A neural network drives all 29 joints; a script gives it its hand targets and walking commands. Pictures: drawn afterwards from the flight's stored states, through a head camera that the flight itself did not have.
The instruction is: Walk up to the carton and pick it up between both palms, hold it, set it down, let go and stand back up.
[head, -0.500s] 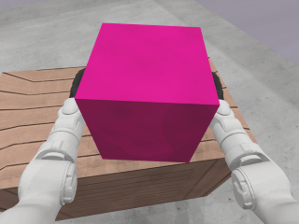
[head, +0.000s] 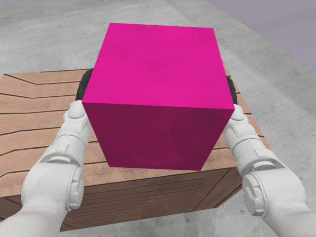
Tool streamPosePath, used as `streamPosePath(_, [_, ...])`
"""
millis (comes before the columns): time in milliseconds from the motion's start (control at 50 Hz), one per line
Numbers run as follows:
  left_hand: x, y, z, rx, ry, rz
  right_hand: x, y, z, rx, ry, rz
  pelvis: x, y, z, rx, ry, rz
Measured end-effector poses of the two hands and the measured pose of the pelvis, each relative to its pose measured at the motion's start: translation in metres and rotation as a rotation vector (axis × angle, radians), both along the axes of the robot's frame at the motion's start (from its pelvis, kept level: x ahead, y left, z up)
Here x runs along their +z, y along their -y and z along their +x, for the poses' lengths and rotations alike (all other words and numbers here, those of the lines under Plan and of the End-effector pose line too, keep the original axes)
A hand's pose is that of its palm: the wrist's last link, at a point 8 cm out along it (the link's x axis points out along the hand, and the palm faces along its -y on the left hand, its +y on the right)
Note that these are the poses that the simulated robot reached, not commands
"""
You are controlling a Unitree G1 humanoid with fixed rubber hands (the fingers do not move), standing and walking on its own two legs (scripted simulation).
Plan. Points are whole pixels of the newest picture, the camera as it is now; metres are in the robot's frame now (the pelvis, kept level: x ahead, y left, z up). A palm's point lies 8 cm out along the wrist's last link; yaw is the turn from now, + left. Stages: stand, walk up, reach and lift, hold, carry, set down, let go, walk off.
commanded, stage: reach and lift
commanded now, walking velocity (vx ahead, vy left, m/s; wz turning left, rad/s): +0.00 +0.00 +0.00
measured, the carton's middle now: (158, 101) +0.47 -0.01 +0.05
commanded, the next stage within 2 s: none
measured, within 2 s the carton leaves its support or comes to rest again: leaves its support in 0.86 s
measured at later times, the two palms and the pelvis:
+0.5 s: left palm (84, 101) +0.44 +0.18 +0.09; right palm (229, 106) +0.41 -0.19 +0.09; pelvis +0.01 +0.00 +0.01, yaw +0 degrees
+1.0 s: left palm (82, 103) +0.43 +0.18 +0.10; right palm (228, 106) +0.40 -0.18 +0.09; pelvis +0.02 -0.01 +0.01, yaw +1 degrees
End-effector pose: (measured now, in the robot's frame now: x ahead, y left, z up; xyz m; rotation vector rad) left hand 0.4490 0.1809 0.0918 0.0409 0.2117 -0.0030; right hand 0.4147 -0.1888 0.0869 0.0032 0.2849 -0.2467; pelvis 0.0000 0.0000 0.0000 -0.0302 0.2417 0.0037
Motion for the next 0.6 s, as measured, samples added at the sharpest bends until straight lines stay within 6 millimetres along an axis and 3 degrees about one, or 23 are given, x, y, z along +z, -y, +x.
streamPosePath(600, [0.001, -0.001, -0.007, -0.019, 0.029, -0.03, 0.004, -0.002, -0.008, 0.018, 0.061, -0.066, 0.012, -0.002, 0.011, -0.001, 0.119, 0.016])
